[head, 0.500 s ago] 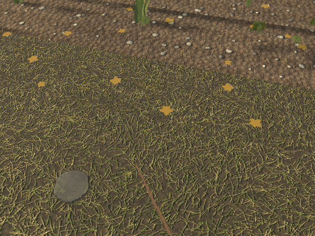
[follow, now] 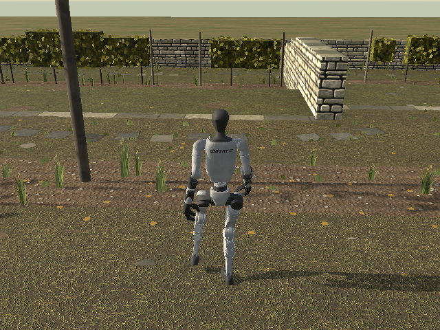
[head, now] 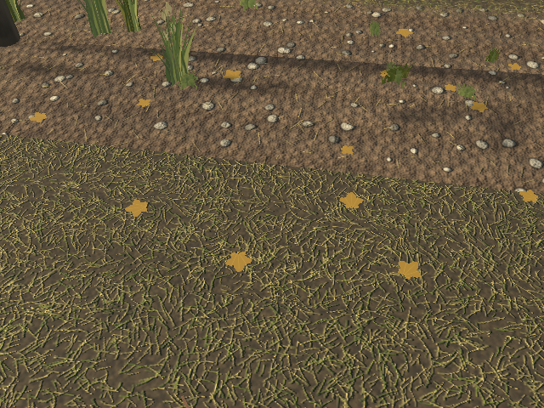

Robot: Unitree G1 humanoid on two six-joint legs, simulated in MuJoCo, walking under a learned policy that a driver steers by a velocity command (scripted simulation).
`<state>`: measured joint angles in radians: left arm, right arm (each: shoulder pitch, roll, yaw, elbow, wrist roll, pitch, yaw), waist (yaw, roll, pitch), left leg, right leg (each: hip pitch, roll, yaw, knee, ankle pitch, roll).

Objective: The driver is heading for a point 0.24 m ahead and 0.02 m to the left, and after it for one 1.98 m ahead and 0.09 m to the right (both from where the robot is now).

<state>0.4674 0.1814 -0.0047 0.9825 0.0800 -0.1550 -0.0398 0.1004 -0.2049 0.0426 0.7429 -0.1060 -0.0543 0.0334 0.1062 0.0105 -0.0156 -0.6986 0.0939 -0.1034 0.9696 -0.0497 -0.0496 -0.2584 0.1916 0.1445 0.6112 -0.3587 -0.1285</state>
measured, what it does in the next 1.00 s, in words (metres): goes down: left foot 0.15 m lower, then right foot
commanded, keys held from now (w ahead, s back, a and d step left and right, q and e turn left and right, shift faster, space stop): e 0.16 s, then no key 0.84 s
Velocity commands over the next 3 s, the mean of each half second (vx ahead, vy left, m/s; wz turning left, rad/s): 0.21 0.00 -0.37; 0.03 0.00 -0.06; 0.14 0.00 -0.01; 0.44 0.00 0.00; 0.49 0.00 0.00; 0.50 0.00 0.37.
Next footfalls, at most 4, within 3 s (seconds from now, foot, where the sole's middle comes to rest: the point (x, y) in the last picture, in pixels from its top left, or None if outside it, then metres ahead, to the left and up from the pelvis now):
0.22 left None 0.30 0.15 -0.91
0.48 right None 0.30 -0.09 -0.91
1.82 left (287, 353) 0.71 0.07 -0.91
2.52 right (397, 291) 1.05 -0.28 -1.06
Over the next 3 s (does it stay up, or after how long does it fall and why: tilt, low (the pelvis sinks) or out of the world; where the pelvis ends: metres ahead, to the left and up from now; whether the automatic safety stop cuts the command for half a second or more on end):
stays up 1.21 -0.13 -0.32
